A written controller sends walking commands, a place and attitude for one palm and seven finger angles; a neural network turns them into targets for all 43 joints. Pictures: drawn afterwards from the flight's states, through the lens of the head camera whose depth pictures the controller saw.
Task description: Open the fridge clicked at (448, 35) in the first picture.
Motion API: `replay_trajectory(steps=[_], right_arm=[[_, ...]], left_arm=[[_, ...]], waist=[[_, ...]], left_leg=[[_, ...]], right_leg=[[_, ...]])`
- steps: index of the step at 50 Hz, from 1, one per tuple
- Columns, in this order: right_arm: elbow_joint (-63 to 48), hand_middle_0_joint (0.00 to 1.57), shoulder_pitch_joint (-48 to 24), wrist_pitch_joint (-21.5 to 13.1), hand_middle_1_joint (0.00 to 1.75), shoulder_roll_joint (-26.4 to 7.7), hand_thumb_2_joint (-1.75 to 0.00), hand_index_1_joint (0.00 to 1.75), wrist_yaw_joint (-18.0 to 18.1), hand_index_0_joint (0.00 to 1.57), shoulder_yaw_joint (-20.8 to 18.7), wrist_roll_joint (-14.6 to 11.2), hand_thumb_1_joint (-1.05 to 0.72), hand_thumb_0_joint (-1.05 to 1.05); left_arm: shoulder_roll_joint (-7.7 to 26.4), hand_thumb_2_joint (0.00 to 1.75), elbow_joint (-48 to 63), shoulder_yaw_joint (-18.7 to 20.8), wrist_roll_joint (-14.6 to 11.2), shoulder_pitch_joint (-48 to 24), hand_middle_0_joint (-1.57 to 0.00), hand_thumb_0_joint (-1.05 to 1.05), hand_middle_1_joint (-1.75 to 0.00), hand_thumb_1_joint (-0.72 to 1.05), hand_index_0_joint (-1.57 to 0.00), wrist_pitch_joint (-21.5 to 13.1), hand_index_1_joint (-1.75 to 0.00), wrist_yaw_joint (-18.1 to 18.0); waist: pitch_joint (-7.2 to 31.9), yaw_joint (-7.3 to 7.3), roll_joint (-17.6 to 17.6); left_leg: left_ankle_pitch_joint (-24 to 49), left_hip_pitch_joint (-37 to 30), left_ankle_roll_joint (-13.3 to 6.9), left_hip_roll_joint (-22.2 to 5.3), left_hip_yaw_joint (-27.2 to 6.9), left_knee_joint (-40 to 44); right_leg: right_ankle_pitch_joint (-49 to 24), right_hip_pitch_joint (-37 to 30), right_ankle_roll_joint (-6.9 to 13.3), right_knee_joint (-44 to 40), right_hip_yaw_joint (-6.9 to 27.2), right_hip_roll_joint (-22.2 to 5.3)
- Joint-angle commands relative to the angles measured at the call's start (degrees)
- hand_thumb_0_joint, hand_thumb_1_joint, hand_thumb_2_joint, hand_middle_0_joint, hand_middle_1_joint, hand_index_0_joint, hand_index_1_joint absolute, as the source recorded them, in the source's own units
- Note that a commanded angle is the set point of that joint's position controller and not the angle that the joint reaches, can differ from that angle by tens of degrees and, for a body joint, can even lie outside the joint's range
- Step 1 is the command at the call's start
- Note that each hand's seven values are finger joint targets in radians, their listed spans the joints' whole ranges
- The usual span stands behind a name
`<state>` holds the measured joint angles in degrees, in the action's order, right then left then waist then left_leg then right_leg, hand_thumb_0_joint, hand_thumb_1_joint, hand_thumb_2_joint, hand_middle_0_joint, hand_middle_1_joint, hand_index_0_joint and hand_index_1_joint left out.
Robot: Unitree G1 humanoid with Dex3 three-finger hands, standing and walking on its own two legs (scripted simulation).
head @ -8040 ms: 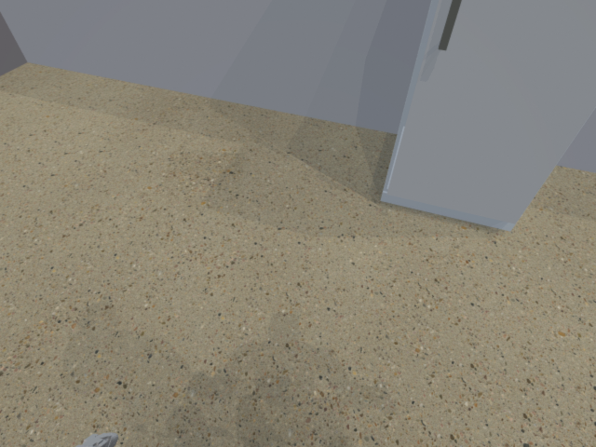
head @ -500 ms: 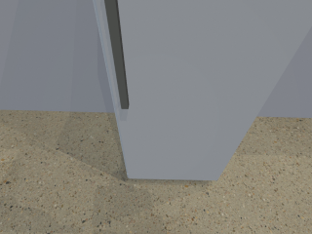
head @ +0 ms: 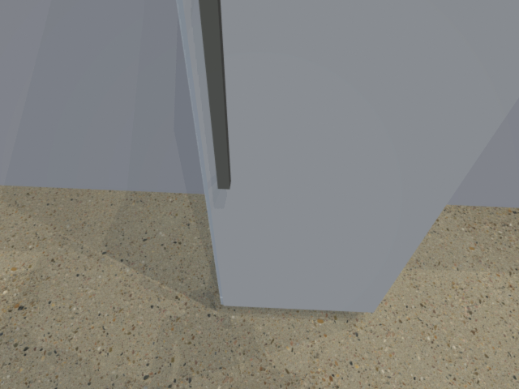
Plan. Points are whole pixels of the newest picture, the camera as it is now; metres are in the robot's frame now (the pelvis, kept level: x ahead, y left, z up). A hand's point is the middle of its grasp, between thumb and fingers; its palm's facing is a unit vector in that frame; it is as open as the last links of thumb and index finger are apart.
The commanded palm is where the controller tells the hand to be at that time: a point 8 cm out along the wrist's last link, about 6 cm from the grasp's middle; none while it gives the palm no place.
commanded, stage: come to a stop and stand still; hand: left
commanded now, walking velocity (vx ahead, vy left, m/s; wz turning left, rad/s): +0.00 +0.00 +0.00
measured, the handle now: (218, 79) +0.52 +0.11 +0.24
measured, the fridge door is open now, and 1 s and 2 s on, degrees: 0 0 0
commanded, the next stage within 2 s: look again from close up in 0.12 s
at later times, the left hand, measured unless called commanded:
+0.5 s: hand out of the picture +0.00 +0.19 -0.17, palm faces -0.01 -0.97 -0.22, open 7.4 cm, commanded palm none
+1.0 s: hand out of the picture +0.02 +0.19 -0.17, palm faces -0.02 -0.97 -0.24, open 7.4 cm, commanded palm none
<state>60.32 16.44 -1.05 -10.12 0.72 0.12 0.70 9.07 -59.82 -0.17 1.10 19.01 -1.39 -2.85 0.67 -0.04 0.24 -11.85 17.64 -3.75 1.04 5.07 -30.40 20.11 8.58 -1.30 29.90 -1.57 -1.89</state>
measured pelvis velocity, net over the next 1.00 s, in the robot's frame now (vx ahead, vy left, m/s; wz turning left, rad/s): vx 0.01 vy -0.01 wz -0.02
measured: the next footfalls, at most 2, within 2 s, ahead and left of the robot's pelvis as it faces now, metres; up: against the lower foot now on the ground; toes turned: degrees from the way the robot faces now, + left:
none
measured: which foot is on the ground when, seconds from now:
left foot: down 0.00-1.00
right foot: down 0.00-1.00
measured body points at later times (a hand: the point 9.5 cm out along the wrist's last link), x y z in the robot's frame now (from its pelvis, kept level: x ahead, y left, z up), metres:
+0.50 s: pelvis +0.00 +0.00 +0.01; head +0.01 +0.01 +0.46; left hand +0.00 +0.25 -0.15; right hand +0.05 -0.25 -0.14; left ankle +0.05 +0.08 -0.73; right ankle -0.04 -0.14 -0.73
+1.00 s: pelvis +0.01 -0.01 +0.01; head +0.01 -0.01 +0.46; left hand +0.02 +0.24 -0.15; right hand +0.04 -0.26 -0.14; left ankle +0.05 +0.08 -0.73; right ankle -0.04 -0.14 -0.73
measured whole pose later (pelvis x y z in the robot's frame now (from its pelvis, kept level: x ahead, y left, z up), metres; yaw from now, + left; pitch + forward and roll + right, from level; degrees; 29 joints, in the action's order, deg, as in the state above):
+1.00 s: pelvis +0.01 -0.01 +0.01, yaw -1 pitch -1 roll +0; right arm 63.8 11.9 -1.1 -12.5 0.2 0.4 0.4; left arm 13.0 -62.3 -0.6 1.1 16.1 -0.9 -1.5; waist -0.8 0.5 -0.9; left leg -8.9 14.1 -2.7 0.7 5.8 -23.5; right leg 17.4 6.1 -0.7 24.2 -0.7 -1.3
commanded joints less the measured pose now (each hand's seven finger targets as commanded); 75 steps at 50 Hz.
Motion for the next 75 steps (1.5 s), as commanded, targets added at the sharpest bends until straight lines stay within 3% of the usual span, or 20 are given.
replay_trajectory(steps=[1,7,15,22,29,37,48,52,59,67,75], right_arm=[[-2.6,0.2,0.7,-1.2,0.3,-6.9,-0.9,0.3,0.5,0.2,-1.4,0.1,-0.9,0.0],[-2.6,0.2,-1.5,-1.1,0.3,-8.3,-0.9,0.3,0.4,0.2,-1.6,0.0,-0.9,0.0],[-1.7,0.2,-3.2,-1.2,0.3,-9.7,-0.9,0.3,0.3,0.2,-1.6,-0.1,-0.9,0.0],[-0.9,0.2,-4.0,-0.9,0.3,-10.3,-0.9,0.3,0.2,0.2,-1.6,-0.1,-0.9,0.0],[-0.2,0.2,-4.2,-1.1,0.3,-10.6,-0.9,0.3,0.2,0.2,-1.7,-0.2,-0.9,0.0],[0.4,0.2,-4.2,-0.9,0.3,-10.9,-0.9,0.3,0.2,0.2,-1.7,-0.1,-0.9,0.0],[0.8,0.2,-4.0,-1.2,0.3,-10.8,-0.9,0.3,0.3,0.2,-1.6,-0.1,-0.9,0.0],[1.0,0.2,-4.4,-1.1,0.3,-11.0,-0.9,0.3,0.3,0.2,-1.6,-0.1,-0.9,0.0],[1.2,0.2,-4.8,-1.2,0.3,-11.0,-0.9,0.3,0.4,0.2,-1.5,-0.1,-0.9,0.0],[1.5,0.2,-5.0,-1.1,0.3,-11.0,-0.9,0.3,0.5,0.2,-1.3,-0.1,-0.9,0.0],[1.7,0.2,-5.4,-1.1,0.3,-10.9,-0.9,0.3,0.6,0.2,-1.1,-0.1,-0.9,0.0]], left_arm=[[6.5,0.9,1.5,1.1,0.1,3.9,-0.2,0.0,-0.3,0.9,-0.2,-0.2,-0.3,0.2],[8.0,0.9,1.6,1.1,0.2,3.0,-0.2,0.0,-0.3,0.9,-0.2,0.0,-0.3,0.6],[9.9,0.9,1.1,1.1,0.2,1.7,-0.2,0.0,-0.3,0.9,-0.2,-0.2,-0.3,0.8],[10.4,0.9,0.1,0.9,0.2,1.4,-0.2,0.0,-0.3,0.9,-0.2,0.0,-0.3,1.0],[11.1,0.9,-0.3,1.1,0.2,1.1,-0.2,0.0,-0.3,0.9,-0.2,-0.1,-0.3,1.0],[11.1,0.9,-0.6,1.0,0.1,0.3,-0.2,0.0,-0.3,0.9,-0.2,0.1,-0.3,1.0],[11.6,0.9,-0.7,1.2,0.1,-0.2,-0.2,0.0,-0.3,0.9,-0.2,-0.2,-0.3,1.1],[11.4,0.9,-0.8,1.1,0.0,-0.4,-0.2,0.0,-0.3,0.9,-0.2,-0.1,-0.3,1.2],[11.8,0.9,-0.9,1.2,0.0,-0.8,-0.2,0.0,-0.3,0.9,-0.2,-0.3,-0.3,1.1],[11.7,0.9,-1.0,1.3,-0.1,-1.1,-0.2,0.0,-0.3,0.9,-0.2,-0.1,-0.3,1.2],[12.0,0.9,-1.0,1.3,-0.1,-1.0,-0.2,0.0,-0.3,0.9,-0.2,-0.4,-0.3,1.1]], waist=[[-3.8,0.24,0.9],[-3.6,0.31,0.3],[-2.2,0.22,-0.1],[-3.2,0.2,0.5],[-2.2,0.49,-0.1],[-3.2,0.32,-0.1],[-2.2,0.5,-0.6],[-2.7,0.26,0.0],[-1.7,0.45,-0.7],[-2.5,0.38,0.1],[-1.7,0.51,-1.0]], left_leg=[[1.2,-3.3,0.1,-7.6,-10.1,9.6],[0.0,-4.2,0.2,-7.8,-10.1,10.6],[3.5,-6.2,0.5,-7.8,-9.2,10.0],[0.2,-6.1,0.7,-8.0,-9.7,11.8],[3.4,-6.7,0.6,-8.1,-9.2,11.4],[0.3,-6.7,0.9,-8.3,-9.6,12.9],[5.8,-8.2,1.0,-8.3,-8.5,11.4],[3.4,-8.5,1.2,-8.3,-8.7,12.2],[9.1,-9.7,1.1,-8.4,-7.8,10.7],[7.8,-9.5,1.4,-8.3,-7.9,11.2],[11.6,-10.1,1.5,-8.3,-7.5,10.0]], right_leg=[[-4.8,5.6,3.6,-5.8,3.0,-2.9],[-5.3,5.3,3.4,-7.2,3.4,-3.3],[-7.0,4.5,3.3,-8.4,4.1,-4.0],[-5.2,5.0,3.2,-9.1,4.3,-3.9],[-7.1,3.8,3.3,-9.4,4.3,-4.4],[-5.1,4.6,3.3,-10.0,4.4,-4.2],[-8.1,3.8,3.3,-10.5,4.9,-4.5],[-6.2,4.9,3.4,-10.8,5.2,-4.5],[-10.4,3.7,3.3,-10.8,5.6,-4.7],[-9.0,3.7,3.3,-11.4,5.3,-4.6],[-13.7,2.3,3.3,-11.5,5.4,-5.0]])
